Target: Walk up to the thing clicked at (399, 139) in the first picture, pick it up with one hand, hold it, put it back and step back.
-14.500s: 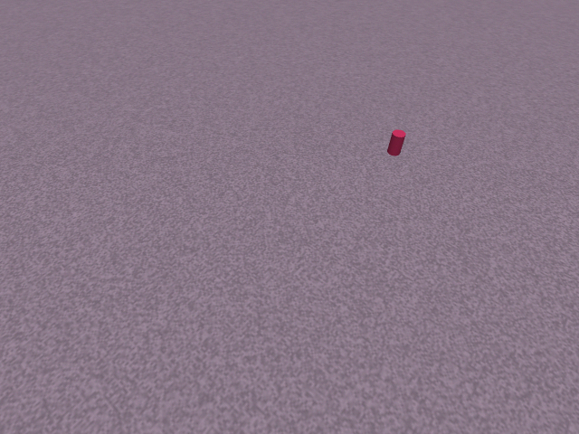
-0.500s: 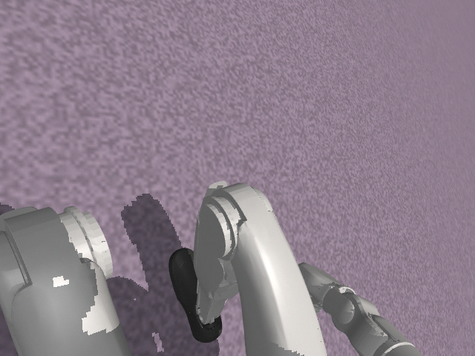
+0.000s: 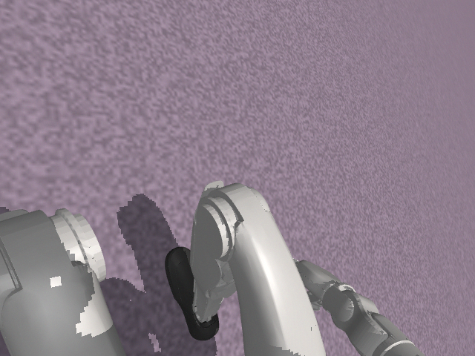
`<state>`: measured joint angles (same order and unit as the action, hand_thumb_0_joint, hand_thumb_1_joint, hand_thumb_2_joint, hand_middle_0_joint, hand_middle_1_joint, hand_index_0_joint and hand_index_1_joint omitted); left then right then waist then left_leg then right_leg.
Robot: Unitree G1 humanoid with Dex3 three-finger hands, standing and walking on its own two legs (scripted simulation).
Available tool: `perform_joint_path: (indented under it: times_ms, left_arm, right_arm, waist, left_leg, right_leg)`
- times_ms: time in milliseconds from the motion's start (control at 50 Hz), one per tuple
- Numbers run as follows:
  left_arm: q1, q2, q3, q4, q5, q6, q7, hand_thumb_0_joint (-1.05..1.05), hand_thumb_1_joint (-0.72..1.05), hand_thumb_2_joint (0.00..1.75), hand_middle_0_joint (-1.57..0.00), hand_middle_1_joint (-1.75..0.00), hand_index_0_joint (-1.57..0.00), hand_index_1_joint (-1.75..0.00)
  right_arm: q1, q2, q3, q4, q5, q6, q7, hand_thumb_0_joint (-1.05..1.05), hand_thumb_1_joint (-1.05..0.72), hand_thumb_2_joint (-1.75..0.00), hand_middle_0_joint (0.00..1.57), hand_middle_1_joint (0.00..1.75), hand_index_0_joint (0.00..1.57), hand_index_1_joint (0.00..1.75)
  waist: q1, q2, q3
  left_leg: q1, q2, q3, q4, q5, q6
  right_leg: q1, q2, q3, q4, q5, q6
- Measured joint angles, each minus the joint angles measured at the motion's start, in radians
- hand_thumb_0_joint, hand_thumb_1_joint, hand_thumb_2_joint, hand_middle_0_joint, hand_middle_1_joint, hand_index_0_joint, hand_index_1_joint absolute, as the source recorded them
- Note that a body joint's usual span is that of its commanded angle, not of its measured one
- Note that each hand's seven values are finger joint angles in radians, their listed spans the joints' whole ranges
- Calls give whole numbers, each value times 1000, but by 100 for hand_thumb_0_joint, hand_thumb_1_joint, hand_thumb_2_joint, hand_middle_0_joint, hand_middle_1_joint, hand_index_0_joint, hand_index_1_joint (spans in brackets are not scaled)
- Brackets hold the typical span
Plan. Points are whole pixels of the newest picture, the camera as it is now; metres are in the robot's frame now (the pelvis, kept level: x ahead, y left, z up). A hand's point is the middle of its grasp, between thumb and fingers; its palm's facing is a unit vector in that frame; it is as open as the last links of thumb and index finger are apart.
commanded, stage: settle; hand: left
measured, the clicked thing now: out of the picture +0.42 +0.32 -0.21
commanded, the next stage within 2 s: lift in 2.00 s
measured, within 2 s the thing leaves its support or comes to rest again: leaves its support in 0.32 s
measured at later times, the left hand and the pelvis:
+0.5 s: hand out of the picture +0.40 +0.32 -0.14, palm faces +0.41 -0.91 -0.01, open 9.8 cm; pelvis +0.00 +0.00 +0.01, yaw +1 degrees
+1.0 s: hand out of the picture +0.38 +0.33 -0.03, palm faces +0.42 -0.91 -0.05, open 9.8 cm; pelvis +0.02 -0.02 +0.04, yaw +6 degrees
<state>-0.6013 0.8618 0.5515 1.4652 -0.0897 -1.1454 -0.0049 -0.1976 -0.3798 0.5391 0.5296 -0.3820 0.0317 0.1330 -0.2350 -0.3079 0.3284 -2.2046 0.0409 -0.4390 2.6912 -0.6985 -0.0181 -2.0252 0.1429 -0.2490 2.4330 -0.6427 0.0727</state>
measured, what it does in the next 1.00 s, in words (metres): stands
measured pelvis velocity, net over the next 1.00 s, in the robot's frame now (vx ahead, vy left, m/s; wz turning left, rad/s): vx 0.02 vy -0.02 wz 0.11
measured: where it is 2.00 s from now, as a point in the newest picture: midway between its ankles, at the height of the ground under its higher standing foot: (137, 340)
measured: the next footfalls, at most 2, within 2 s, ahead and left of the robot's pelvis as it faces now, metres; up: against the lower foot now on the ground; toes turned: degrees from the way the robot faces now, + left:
none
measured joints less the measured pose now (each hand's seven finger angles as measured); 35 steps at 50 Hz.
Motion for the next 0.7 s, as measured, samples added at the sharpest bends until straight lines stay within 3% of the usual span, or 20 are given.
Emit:
perform_joint_path:
  times_ms: [180, 340, 420, 520, 700]
  left_arm:
    - [-5, -4, -24, -22, -7, 6, 7, 1, -16, 83, -68, -90, -66, -91]
    - [18, -42, -23, -118, -1, 54, 1, 3, -23, 91, -69, -96, -68, -95]
    - [34, -70, -25, -202, 3, 90, -1, 3, -24, 93, -69, -96, -69, -96]
    - [58, -101, -64, -307, 7, 150, -23, 3, -26, 95, -70, -97, -69, -97]
    - [98, -193, -117, -458, -36, 272, -46, 3, -28, 97, -71, -97, -71, -97]
  right_arm:
    - [6, 6, 0, 5, 3, 2, 8, 0, -89, -89, 20, 30, 21, 30]
    - [16, 16, -23, 10, 14, 9, 10, 0, -90, -90, 20, 30, 21, 30]
    - [31, 27, -51, 19, 27, 13, 11, 0, -90, -90, 20, 30, 21, 30]
    - [59, 38, -97, 35, 54, 22, 12, 0, -90, -90, 20, 30, 21, 30]
    - [119, 49, -194, 59, 126, 28, 13, 0, -90, -89, 20, 30, 21, 30]
  waist:
    - [6, -1, 3]
    - [21, 10, -9]
    - [32, 21, -28]
    - [47, 54, -75]
    - [80, 129, -182]
  left_leg:
    - [3, -2, -3, 1, -8, -3]
    - [0, -6, 2, -8, -6, -7]
    - [-3, -5, 13, -20, -4, -7]
    - [-12, -5, 35, -44, 1, -6]
    - [-35, -2, 90, -100, 12, -1]
  right_leg:
    - [6, -4, -3, 0, -7, 0]
    - [4, -13, -1, -3, -11, 3]
    - [0, -19, 5, -7, -13, -2]
    - [-8, -31, 16, -16, -20, -11]
    - [-36, -54, 49, -35, -32, -18]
